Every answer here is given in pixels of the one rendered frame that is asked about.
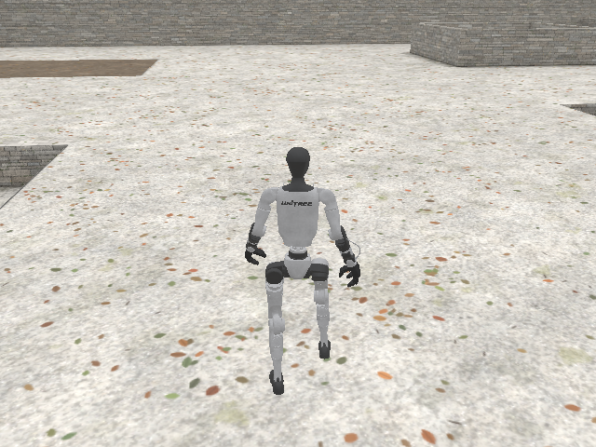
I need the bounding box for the robot right forearm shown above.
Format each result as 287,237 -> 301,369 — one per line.
335,226 -> 357,267

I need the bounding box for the robot right shin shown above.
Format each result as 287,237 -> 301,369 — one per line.
317,289 -> 330,347

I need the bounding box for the robot right upper arm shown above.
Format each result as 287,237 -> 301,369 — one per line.
317,188 -> 343,240

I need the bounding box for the humanoid robot torso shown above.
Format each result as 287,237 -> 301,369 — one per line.
277,183 -> 320,279

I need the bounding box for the right robot hand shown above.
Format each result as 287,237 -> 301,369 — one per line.
339,262 -> 360,287

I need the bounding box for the robot left upper arm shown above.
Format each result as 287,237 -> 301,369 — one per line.
251,187 -> 279,237

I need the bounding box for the robot left forearm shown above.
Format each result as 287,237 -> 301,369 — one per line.
246,223 -> 261,252

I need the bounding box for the left robot hand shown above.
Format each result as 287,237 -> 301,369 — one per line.
245,248 -> 266,265

